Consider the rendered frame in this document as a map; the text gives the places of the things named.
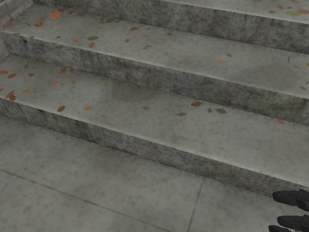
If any robot right hand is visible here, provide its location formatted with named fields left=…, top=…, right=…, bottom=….
left=268, top=188, right=309, bottom=232

